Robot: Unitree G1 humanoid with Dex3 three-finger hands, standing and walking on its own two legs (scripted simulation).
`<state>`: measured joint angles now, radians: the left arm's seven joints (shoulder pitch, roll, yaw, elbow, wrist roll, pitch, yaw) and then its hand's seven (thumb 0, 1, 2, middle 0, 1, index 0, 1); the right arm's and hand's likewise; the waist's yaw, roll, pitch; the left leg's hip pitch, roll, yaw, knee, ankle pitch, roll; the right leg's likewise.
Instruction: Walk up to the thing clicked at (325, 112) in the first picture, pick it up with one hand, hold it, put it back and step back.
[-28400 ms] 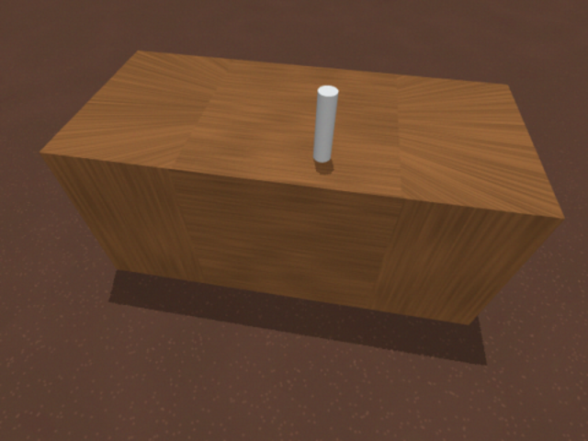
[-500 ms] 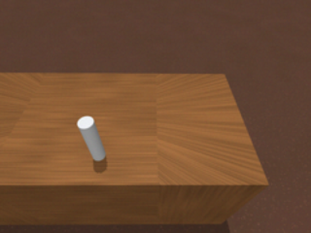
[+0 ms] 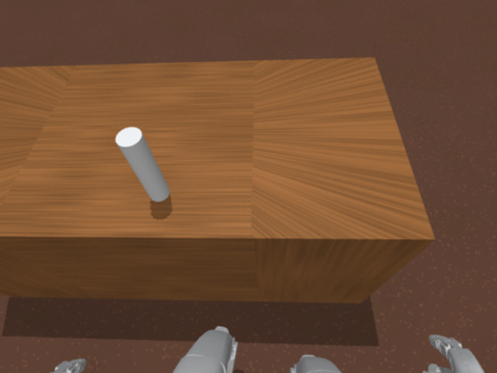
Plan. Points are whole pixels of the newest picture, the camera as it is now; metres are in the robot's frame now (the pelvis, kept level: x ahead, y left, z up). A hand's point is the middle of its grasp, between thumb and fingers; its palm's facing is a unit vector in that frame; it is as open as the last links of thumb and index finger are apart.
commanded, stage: step back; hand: left
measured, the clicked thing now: (146, 168) +0.49 +0.24 -0.06
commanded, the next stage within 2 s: none
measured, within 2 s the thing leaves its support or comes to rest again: neither
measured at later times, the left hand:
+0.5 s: hand out of the picture -0.04 +0.33 -0.15, palm faces +0.08 -0.91 -0.40, open 7.4 cm
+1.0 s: hand out of the picture -0.17 +0.31 -0.12, palm faces +0.00 -0.89 -0.46, open 7.4 cm
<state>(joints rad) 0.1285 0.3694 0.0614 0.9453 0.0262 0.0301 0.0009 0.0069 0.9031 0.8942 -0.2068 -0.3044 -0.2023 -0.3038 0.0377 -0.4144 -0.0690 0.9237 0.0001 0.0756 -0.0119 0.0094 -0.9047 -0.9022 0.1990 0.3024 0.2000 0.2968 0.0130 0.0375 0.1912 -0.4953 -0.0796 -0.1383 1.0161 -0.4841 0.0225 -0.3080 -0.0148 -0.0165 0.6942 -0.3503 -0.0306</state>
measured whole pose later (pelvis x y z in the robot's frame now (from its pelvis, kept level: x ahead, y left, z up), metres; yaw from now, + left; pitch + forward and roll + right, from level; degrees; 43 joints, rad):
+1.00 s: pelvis -0.28 +0.03 +0.00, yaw +1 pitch -2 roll +1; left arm 0.17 0.36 0.07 0.80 0.04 0.03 0.03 0.01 0.90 0.89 -0.21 -0.31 -0.21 -0.30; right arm 0.20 -0.42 -0.06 0.89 -0.01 0.07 -0.02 0.01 -0.90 -0.90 0.20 0.30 0.20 0.30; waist 0.00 0.04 0.16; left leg -0.39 -0.07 -0.10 0.99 -0.52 -0.02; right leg -0.33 -0.05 -0.01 0.64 -0.28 0.00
